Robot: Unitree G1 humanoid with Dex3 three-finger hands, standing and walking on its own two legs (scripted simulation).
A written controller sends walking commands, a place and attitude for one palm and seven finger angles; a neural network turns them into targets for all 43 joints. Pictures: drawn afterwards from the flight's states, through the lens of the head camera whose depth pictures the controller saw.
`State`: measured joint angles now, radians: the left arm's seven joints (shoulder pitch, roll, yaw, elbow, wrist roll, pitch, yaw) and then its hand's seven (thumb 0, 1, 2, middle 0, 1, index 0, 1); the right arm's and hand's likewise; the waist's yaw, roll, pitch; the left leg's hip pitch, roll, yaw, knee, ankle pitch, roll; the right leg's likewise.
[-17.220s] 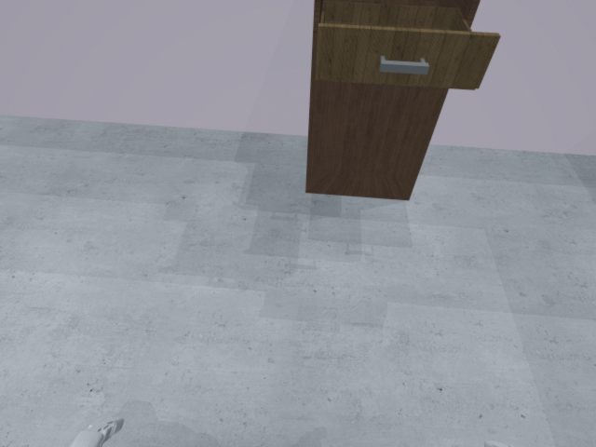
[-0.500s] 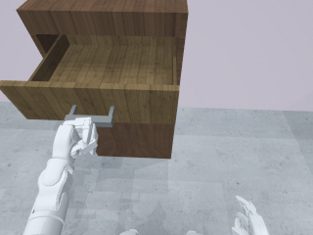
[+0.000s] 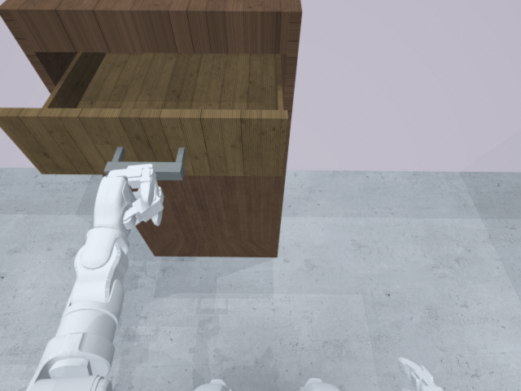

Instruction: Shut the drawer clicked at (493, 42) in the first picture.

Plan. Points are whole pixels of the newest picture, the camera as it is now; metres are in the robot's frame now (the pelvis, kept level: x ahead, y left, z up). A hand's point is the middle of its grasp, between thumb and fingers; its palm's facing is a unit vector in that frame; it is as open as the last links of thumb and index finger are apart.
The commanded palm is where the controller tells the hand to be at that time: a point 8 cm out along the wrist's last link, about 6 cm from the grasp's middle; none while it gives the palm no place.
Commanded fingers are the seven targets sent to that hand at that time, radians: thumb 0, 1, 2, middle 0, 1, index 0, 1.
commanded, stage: push the drawer shut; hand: left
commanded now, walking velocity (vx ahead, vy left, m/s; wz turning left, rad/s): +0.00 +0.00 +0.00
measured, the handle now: (148, 161) +0.46 +0.20 +0.08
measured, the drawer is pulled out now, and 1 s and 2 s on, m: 0.17 0.05 0.00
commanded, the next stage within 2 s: pull the fist back off the drawer in 1.68 s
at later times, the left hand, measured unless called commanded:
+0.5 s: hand (162, 172) +0.44 +0.17 +0.07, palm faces -0.01 -1.00 -0.03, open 3.1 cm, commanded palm +0.43 +0.22 +0.08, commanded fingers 0.00 0.90 0.90 -1.40 -1.60 -1.40 -1.60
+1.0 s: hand (172, 143) +0.50 +0.16 +0.07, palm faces +0.00 -1.00 -0.03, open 3.1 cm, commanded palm +0.49 +0.21 +0.08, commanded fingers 0.00 0.90 0.90 -1.40 -1.60 -1.40 -1.60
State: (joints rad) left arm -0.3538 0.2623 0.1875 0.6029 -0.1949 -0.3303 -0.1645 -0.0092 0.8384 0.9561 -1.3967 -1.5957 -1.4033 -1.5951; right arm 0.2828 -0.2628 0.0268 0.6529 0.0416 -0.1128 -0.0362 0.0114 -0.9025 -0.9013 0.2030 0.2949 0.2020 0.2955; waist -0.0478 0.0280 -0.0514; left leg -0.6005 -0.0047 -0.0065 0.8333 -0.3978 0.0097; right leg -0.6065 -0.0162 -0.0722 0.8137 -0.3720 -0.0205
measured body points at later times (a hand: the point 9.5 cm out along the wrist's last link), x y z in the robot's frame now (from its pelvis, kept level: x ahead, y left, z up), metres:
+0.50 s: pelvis -0.01 +0.00 -0.01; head +0.07 +0.00 +0.44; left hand +0.43 +0.22 +0.08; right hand +0.07 -0.26 -0.12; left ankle +0.01 +0.11 -0.70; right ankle +0.02 -0.11 -0.70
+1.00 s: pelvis -0.01 +0.01 -0.02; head +0.10 +0.01 +0.42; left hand +0.50 +0.22 +0.08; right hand -0.01 -0.26 -0.13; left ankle +0.01 +0.11 -0.70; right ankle +0.02 -0.11 -0.70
